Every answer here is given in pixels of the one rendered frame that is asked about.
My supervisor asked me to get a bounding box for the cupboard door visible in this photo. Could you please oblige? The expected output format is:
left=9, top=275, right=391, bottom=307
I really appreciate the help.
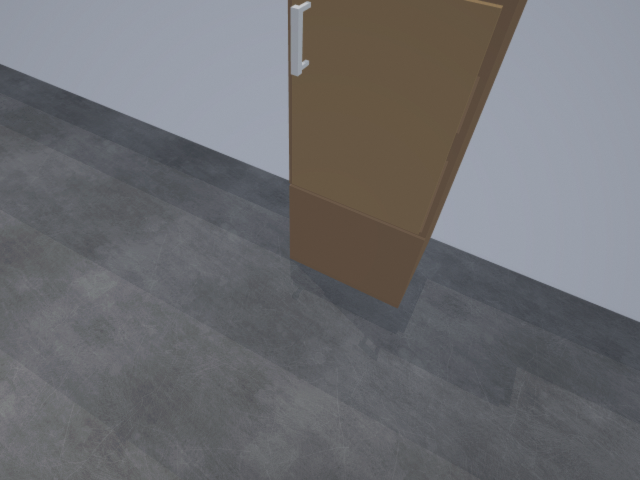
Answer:
left=292, top=0, right=503, bottom=235

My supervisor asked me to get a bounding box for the handle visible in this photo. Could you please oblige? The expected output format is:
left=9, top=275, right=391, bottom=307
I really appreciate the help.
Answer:
left=291, top=1, right=311, bottom=76

